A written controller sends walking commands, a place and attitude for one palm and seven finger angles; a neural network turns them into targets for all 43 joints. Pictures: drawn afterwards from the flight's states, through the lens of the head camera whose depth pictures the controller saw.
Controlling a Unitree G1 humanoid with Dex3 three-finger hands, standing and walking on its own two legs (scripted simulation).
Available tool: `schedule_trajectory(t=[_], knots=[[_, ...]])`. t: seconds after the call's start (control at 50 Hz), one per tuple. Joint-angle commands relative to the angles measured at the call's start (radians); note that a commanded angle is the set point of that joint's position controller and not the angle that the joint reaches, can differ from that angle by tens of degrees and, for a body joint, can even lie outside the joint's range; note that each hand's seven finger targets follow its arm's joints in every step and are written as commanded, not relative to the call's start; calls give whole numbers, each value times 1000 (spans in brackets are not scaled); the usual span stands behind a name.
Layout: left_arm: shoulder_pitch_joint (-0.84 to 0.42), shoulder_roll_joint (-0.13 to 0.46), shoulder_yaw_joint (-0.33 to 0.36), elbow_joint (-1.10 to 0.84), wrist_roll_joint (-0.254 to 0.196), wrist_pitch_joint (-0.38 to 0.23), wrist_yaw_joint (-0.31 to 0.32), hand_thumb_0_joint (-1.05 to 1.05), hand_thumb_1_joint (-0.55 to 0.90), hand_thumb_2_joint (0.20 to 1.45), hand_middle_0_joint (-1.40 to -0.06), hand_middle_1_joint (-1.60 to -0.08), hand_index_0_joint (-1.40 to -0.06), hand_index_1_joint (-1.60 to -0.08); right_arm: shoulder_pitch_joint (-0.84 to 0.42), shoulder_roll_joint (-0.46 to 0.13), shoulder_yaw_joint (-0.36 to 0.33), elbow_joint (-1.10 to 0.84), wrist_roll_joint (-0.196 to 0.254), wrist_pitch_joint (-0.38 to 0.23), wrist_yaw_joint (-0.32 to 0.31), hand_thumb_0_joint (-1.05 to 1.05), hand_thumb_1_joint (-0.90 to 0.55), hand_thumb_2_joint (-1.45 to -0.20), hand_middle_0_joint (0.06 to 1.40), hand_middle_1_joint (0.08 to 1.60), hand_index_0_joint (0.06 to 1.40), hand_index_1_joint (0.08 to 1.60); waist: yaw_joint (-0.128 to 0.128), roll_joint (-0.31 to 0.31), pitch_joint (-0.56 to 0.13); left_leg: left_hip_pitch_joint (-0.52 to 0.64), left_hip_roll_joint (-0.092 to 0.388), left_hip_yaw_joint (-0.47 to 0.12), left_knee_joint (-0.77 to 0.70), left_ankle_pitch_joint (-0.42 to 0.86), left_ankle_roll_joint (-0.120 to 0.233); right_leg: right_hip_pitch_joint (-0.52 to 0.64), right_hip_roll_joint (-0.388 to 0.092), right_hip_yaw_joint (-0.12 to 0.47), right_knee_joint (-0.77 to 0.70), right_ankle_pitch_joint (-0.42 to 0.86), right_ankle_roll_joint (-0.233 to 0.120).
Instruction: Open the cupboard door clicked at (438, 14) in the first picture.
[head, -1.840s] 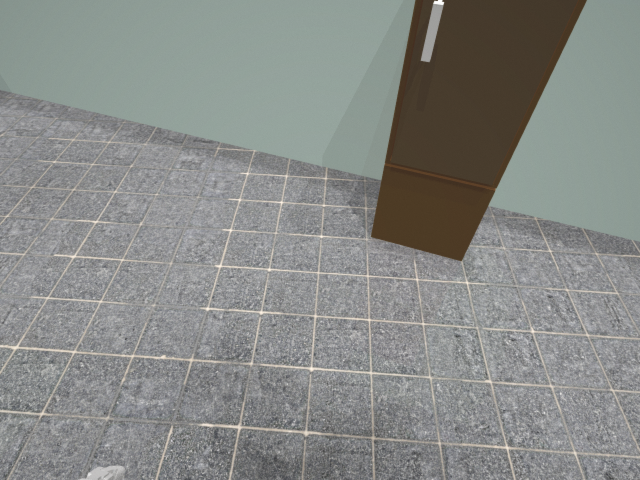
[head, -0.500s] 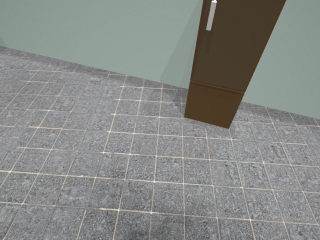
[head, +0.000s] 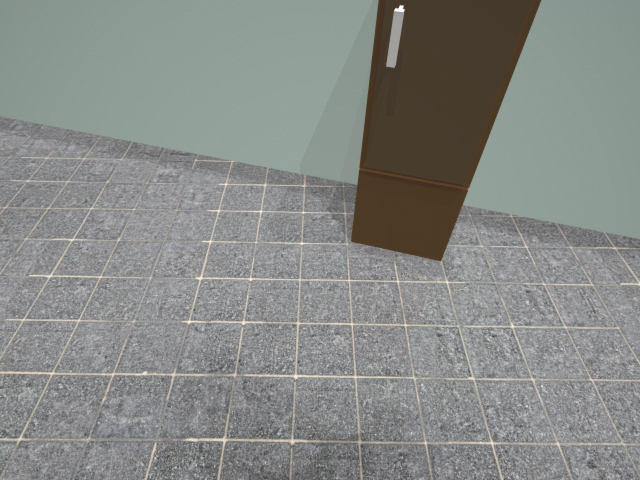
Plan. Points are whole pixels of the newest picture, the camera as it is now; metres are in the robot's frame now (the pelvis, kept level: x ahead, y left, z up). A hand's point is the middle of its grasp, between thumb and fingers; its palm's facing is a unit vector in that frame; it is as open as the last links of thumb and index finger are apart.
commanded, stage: walk to a spot facing it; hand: left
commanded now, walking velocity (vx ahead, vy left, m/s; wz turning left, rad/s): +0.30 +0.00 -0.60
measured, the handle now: (396, 36) +1.15 -0.11 +0.11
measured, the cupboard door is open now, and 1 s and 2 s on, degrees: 0 0 0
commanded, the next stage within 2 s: none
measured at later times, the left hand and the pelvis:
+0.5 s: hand out of the picture +0.12 +0.17 -0.17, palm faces -0.12 -0.98 -0.17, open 7.4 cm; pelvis +0.15 -0.01 +0.00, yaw -14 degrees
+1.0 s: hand (303, 272) +0.54 +0.08 -0.15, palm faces -0.55 -0.78 -0.29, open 7.4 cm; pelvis +0.28 -0.01 -0.02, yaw -34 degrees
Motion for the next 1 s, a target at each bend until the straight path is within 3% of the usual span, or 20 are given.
schedule_trajectory(t=[0.0, 0.04, 0.08, 0.1, 0.12, 0.16, 0.2, 0.28, 0.42, 0.46, 0.5, 0.52, 0.54, 0.58, 0.66, 0.9, 0.92, 0.94, 0.96, 0.98], knots=[[-34, 65, 48, -130, 3, -27, -13, 0, 900, 900, -200, -300, -200, -300, 87, -215, -77, -69, 4, -33, -20, 0, -900, -900, 200, 300, 200, 300, -47, 193, 104, 74, 327, -293, -241, -200, 178, -310, -17, -75, 236, -143, -1], [-32, 47, 54, -145, 2, -39, -21, 0, 900, 900, -200, -300, -200, -300, 92, -188, -77, -74, 0, -41, -21, 0, -900, -900, 200, 300, 200, 300, -36, 149, 75, 78, 324, -196, -152, 27, 170, -258, -51, -97, 188, -171, 1], [150, 33, 66, -89, 7, -50, -22, 0, 900, 900, -200, -300, -200, -300, 39, -157, -73, -90, 0, -41, -22, 0, -900, -900, 200, 300, 200, 300, 54, 68, 18, -87, 215, -18, 136, 92, 81, 58, -22, -131, -33, 12, -19], [292, 147, 91, -52, 14, -68, -7, 0, 900, 900, -200, -300, -200, -300, 14, -82, -59, -133, 14, -41, -12, 0, -900, -900, 200, 300, 200, 300, 104, -255, -8, -395, 83, 119, 496, -97, 1, 286, -245, 266, -212, -5, -104], [381, 197, 97, -32, -6, -74, 11, 0, 900, 900, -200, -300, -200, -300, -77, -67, -49, -193, 8, -55, -6, 0, -900, -900, 200, 300, 200, 300, 130, -312, 9, -587, 20, 53, 661, -295, -14, 317, -401, 575, -312, 124, -200], [319, 135, 85, -48, -3, -77, 27, 0, 900, 900, -200, -300, -200, -300, -131, -61, -57, -192, 8, -61, -6, 0, -900, -900, 200, 300, 200, 300, 94, -115, 92, -631, 90, -51, 730, -167, -15, 228, -375, 515, -297, 105, -258], [243, 81, 71, -70, 3, -85, 28, 0, 900, 900, -200, -300, -200, -300, -85, -38, -61, -168, -1, -53, 2, 0, -900, -900, 200, 300, 200, 300, 33, -38, 98, -576, 108, -47, 685, -62, -35, 142, -315, 378, -299, 131, -227], [229, 57, 71, -62, 4, -101, 29, 0, 900, 900, -200, -300, -200, -300, -44, 4, -69, -165, 3, -36, 14, 0, -900, -900, 200, 300, 200, 300, -5, -84, 80, -518, 98, -17, 590, 66, -56, 76, -236, 234, -314, 224, -191], [240, 59, 81, -47, 10, -96, 37, 0, 900, 900, -200, -300, -200, -300, -155, 34, -65, -236, 11, -57, 23, 0, -900, -900, 200, 300, 200, 300, 27, -122, 88, -402, 57, 16, 278, 106, -42, 90, -203, 208, -254, 366, -152], [213, 74, 93, -57, 11, -89, 38, 0, 900, 900, -200, -300, -200, -300, -114, 22, -69, -232, 15, -67, 16, 0, -900, -900, 200, 300, 200, 300, 12, -136, 59, -268, 34, 24, 181, 75, -28, 79, -202, 218, -192, 421, -144], [179, 69, 99, -66, 2, -86, 35, 0, 900, 900, -200, -300, -200, -300, 68, -24, -80, -176, 10, -75, -8, 0, -900, -900, 200, 300, 200, 300, -73, -90, -4, 33, 7, 43, 24, 135, -11, -20, -125, 171, 18, 526, -103], [195, 28, 99, -79, -8, -82, 27, 0, 900, 900, -200, -300, -200, -300, 220, -110, -99, -137, 0, -79, -26, 0, -900, -900, 200, 300, 200, 300, -127, 35, -118, 288, 152, -103, -5, 143, 26, -156, -53, 111, 246, 377, -64], [235, -33, 93, -98, -19, -79, 13, 0, 900, 900, -200, -300, -200, -300, 319, -224, -121, -121, -7, -76, -28, 0, -900, -900, 200, 300, 200, 300, -130, 323, -216, 409, 471, -458, -72, 241, 140, -340, 59, -45, 593, -248, -7], [126, -31, 90, -130, -3, -72, 13, 0, 900, 900, -200, -300, -200, -300, 210, -149, -93, -146, 0, -67, -25, 0, -900, -900, 200, 300, 200, 300, -98, 224, -88, 130, 498, -460, -211, 11, 191, -412, -21, -27, 834, -245, -5], [115, -48, 96, -134, 7, -23, -18, 0, 900, 900, -200, -300, -200, -300, 39, -25, -63, -168, -1, -73, -31, 0, -900, -900, 200, 300, 200, 300, 1, 189, 15, -103, 353, -72, -193, 234, 127, -335, -118, -81, 719, -73, 29], [-50, -13, 89, -240, 12, -6, -12, 0, 900, 900, -200, -300, -200, -300, 75, -109, -101, -168, -8, -26, -13, 0, -900, -900, 200, 300, 200, 300, -14, 118, -15, -62, 353, 161, 35, 318, 73, -66, -62, -196, 108, 66, 19], [17, 30, 97, -224, 12, -15, -6, 0, 900, 900, -200, -300, -200, -300, 84, -103, -97, -178, -5, -21, -8, 0, -900, -900, 200, 300, 200, 300, 27, 21, -47, -145, 316, 210, 205, 292, 26, 89, -76, -170, 12, 146, -5], [87, 154, 117, -214, 22, -33, 10, 0, 900, 900, -200, -300, -200, -300, 111, -36, -80, -204, 3, -14, 3, 0, -900, -900, 200, 300, 200, 300, 60, -281, -114, -389, 189, 264, 506, -60, -45, 289, -315, 173, -100, 354, -98], [142, 230, 129, -205, -3, -29, 23, 0, 900, 900, -200, -300, -200, -300, 65, -28, -72, -246, 7, -6, -9, 0, -900, -900, 200, 300, 200, 300, 85, -315, -134, -496, 95, 117, 711, -364, -70, 267, -471, 373, -149, 661, -206], [110, 220, 129, -214, -6, -24, 34, 0, 900, 900, -200, -300, -200, -300, 43, -44, -71, -247, 13, 1, -19, 0, -900, -900, 200, 300, 200, 300, 71, -209, -140, -491, 110, 5, 754, -330, -64, 216, -438, 337, -153, 558, -230]])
